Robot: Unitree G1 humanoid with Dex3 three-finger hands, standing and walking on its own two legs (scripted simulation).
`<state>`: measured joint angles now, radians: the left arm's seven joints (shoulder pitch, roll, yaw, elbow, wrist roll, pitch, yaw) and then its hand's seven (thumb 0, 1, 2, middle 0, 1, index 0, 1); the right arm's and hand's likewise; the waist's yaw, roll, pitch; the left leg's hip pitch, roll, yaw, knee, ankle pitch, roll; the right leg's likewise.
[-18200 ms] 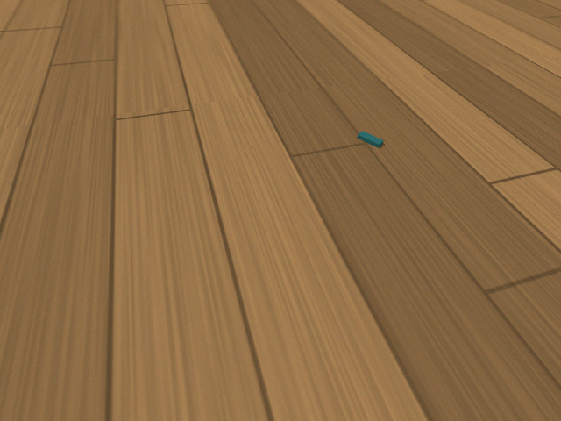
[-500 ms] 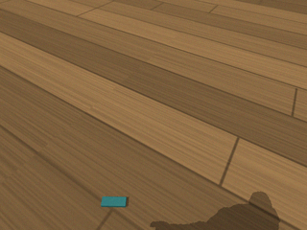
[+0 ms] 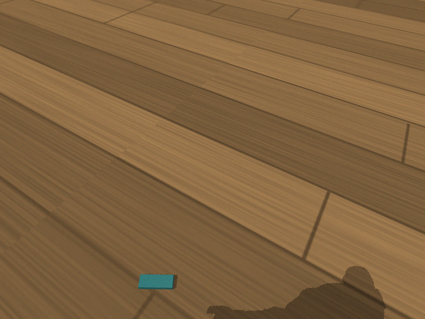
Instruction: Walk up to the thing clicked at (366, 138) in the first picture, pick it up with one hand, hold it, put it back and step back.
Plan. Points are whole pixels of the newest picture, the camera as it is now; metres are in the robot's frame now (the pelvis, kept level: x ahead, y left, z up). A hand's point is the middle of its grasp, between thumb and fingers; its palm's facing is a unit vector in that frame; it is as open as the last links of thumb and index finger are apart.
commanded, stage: stand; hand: left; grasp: from above
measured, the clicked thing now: (156, 281) +0.43 +0.24 -0.77
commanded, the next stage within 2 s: rise first in 0.76 s
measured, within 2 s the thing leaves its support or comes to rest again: neither
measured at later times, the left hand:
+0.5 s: hand out of the picture +0.06 +0.26 -0.16, palm faces -0.02 -0.94 -0.34, open 7.3 cm
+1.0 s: hand out of the picture +0.11 +0.25 -0.16, palm faces +0.05 -0.95 -0.32, open 7.7 cm
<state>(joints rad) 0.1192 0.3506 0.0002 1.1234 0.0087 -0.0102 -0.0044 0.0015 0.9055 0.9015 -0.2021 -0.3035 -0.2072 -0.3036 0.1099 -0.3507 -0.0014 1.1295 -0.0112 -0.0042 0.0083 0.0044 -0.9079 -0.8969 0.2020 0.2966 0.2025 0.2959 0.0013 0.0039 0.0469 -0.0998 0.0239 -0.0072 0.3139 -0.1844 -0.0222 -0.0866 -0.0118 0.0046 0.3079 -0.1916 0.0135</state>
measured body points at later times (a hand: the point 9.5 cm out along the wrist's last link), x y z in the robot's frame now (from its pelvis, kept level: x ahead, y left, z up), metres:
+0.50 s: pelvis +0.00 +0.00 +0.00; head +0.01 +0.00 +0.45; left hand +0.06 +0.31 -0.13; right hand +0.06 -0.30 -0.14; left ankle -0.01 +0.13 -0.75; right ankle -0.01 -0.13 -0.75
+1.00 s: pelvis -0.02 +0.00 -0.01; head +0.03 +0.00 +0.44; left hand +0.11 +0.30 -0.14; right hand +0.08 -0.28 -0.14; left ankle -0.01 +0.13 -0.75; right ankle -0.01 -0.13 -0.75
